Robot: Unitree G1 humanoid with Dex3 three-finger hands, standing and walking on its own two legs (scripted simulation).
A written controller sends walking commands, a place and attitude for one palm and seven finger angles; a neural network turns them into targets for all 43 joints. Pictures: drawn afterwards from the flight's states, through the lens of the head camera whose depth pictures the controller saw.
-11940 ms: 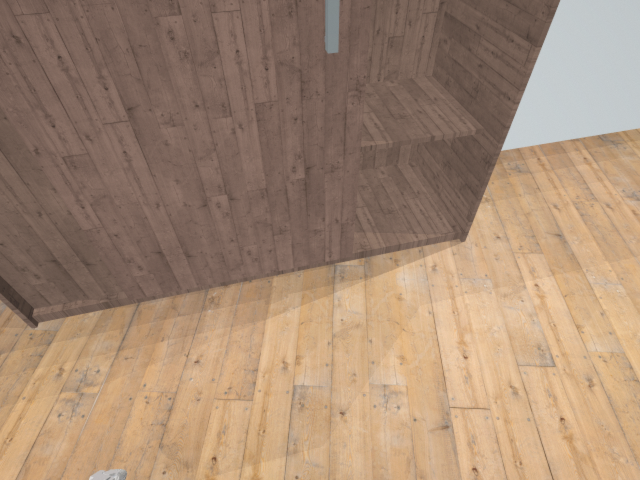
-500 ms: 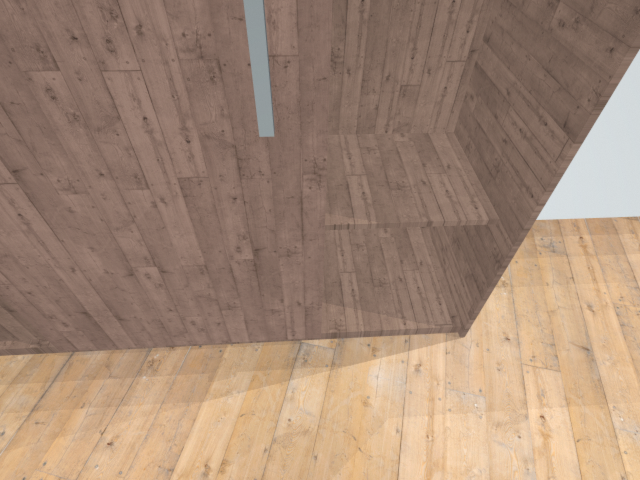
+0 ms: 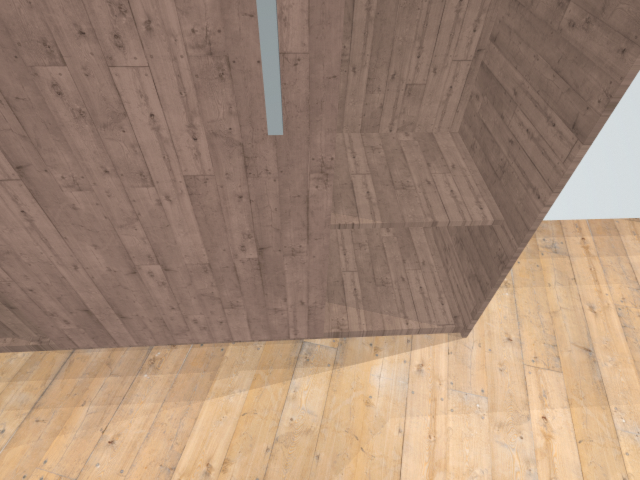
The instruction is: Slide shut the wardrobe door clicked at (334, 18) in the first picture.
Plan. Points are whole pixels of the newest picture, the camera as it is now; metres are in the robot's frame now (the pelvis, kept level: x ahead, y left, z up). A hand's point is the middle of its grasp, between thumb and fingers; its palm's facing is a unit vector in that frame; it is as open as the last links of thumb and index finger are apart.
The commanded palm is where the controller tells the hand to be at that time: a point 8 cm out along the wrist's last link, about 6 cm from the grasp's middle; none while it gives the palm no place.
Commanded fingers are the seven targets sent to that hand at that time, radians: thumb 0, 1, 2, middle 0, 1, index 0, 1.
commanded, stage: shuffle to correct the standing spot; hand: left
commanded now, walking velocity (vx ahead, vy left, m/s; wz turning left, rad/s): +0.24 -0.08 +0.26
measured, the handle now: (269, 27) +0.64 +0.12 +0.27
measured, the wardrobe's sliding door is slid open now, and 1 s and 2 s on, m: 0.49 0.49 0.49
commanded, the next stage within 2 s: come to a stop and stand still in 0.60 s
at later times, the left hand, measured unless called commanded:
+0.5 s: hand out of the picture +0.13 +0.20 -0.17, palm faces +0.14 -0.98 -0.14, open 7.3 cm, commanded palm none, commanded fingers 0.00 0.90 0.90 -0.20 -0.30 -0.20 -0.30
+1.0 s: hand (237, 397) +0.28 +0.16 -0.19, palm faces +0.17 -0.97 -0.19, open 7.3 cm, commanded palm none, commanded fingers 0.00 0.90 0.90 -0.20 -0.30 -0.20 -0.30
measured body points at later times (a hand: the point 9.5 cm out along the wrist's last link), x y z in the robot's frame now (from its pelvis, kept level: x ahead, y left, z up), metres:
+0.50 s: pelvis +0.11 +0.02 +0.01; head +0.13 +0.05 +0.46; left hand +0.13 +0.25 -0.16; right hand +0.08 -0.19 -0.14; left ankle +0.04 +0.10 -0.74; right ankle +0.21 -0.14 -0.65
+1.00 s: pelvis +0.24 -0.03 -0.01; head +0.27 -0.01 +0.44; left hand +0.27 +0.21 -0.17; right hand +0.32 -0.26 -0.16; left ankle +0.23 +0.07 -0.74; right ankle +0.28 -0.14 -0.73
